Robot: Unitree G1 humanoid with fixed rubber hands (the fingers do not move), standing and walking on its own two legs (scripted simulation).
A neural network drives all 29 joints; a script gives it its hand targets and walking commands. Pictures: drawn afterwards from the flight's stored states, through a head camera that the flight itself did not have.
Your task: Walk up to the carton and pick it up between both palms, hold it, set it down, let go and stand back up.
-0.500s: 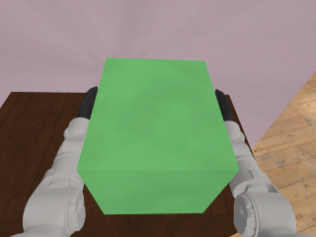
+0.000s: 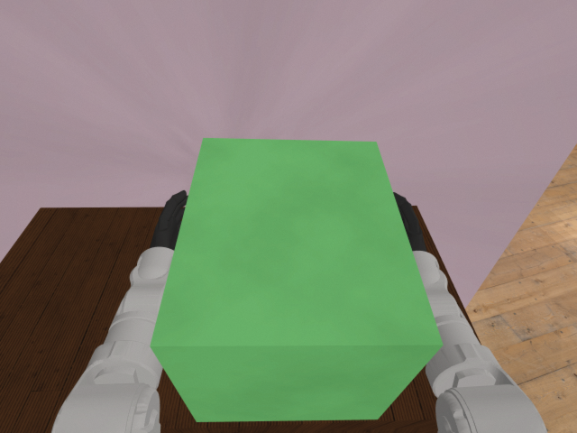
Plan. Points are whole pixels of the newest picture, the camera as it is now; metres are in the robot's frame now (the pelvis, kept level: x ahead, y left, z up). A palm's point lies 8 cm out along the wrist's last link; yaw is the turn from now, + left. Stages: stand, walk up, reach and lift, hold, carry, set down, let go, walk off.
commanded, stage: reach and lift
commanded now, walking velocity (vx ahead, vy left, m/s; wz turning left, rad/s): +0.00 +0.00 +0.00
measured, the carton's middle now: (289, 277) +0.33 +0.00 +0.07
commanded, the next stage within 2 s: none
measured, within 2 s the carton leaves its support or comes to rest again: neither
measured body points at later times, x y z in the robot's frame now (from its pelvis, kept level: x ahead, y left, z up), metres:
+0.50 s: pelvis -0.03 +0.00 +0.00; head -0.05 +0.02 +0.45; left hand +0.39 +0.17 +0.14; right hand +0.37 -0.18 +0.15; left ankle +0.01 +0.11 -0.75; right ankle -0.05 -0.14 -0.75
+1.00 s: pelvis -0.02 -0.01 +0.00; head -0.05 +0.01 +0.45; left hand +0.37 +0.16 +0.16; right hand +0.37 -0.20 +0.17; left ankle +0.01 +0.11 -0.75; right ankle -0.05 -0.14 -0.75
